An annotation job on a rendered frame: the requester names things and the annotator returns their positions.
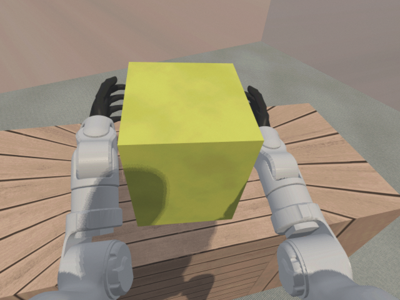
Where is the robot left forearm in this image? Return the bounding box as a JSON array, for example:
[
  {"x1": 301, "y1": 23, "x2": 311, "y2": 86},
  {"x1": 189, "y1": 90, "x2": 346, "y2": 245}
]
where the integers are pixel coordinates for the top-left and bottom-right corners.
[{"x1": 57, "y1": 115, "x2": 123, "y2": 290}]

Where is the left robot upper arm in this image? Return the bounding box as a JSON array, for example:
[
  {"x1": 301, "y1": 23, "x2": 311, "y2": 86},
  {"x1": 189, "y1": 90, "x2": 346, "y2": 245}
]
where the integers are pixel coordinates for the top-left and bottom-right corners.
[{"x1": 28, "y1": 239, "x2": 133, "y2": 300}]

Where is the left robot hand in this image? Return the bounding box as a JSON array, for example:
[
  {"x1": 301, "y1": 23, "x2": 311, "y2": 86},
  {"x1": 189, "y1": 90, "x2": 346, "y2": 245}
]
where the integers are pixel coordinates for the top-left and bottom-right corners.
[{"x1": 89, "y1": 76, "x2": 126, "y2": 123}]

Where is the robot right forearm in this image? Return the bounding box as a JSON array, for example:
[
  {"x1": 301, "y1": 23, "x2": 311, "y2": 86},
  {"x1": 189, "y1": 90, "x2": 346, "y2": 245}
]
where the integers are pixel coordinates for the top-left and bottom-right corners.
[{"x1": 254, "y1": 126, "x2": 353, "y2": 277}]

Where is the right robot hand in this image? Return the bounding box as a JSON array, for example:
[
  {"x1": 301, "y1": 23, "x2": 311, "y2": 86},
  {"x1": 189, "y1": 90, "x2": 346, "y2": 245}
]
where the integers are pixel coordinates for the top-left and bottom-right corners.
[{"x1": 245, "y1": 86, "x2": 270, "y2": 127}]

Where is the pedestal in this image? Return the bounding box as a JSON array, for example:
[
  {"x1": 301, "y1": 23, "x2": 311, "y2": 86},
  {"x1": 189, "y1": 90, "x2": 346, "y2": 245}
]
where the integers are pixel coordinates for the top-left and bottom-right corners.
[{"x1": 0, "y1": 103, "x2": 400, "y2": 300}]

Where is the right robot upper arm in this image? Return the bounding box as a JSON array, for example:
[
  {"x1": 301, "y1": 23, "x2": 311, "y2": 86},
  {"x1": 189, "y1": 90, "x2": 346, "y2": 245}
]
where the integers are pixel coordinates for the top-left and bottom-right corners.
[{"x1": 277, "y1": 234, "x2": 399, "y2": 300}]

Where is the carton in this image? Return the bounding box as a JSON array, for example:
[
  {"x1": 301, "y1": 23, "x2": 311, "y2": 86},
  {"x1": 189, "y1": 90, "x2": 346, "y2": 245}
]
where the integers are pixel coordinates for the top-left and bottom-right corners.
[{"x1": 117, "y1": 62, "x2": 264, "y2": 226}]

